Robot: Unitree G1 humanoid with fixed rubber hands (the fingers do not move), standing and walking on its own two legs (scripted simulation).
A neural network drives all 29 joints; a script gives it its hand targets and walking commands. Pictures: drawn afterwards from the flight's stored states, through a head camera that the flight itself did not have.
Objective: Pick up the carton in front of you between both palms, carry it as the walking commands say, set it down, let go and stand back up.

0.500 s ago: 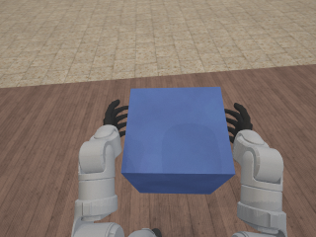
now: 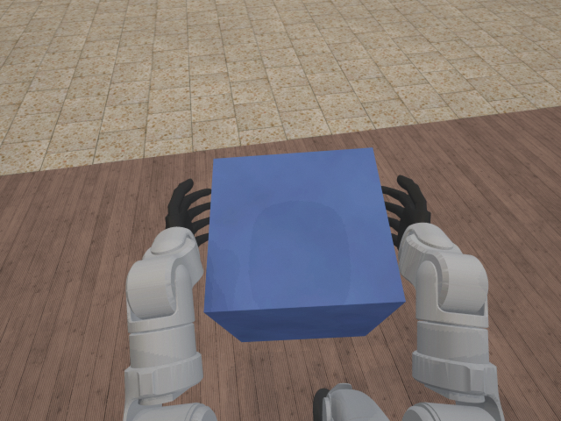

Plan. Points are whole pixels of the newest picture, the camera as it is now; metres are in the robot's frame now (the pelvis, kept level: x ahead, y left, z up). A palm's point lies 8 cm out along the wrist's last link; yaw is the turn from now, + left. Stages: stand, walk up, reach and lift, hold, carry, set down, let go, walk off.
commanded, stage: carry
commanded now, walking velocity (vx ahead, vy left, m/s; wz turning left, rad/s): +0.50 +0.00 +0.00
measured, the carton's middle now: (298, 257) +0.34 -0.02 +0.03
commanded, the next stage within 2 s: none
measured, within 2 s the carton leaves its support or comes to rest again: neither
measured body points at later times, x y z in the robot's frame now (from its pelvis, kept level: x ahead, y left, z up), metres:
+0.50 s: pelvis +0.31 -0.02 -0.03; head +0.34 -0.03 +0.42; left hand +0.65 +0.15 +0.07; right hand +0.66 -0.16 +0.06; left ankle +0.46 +0.12 -0.72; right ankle +0.20 -0.06 -0.76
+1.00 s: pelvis +0.62 +0.02 -0.06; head +0.66 +0.03 +0.39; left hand +0.97 +0.16 +0.02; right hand +0.96 -0.14 +0.02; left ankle +0.55 +0.06 -0.79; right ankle +0.74 -0.13 -0.73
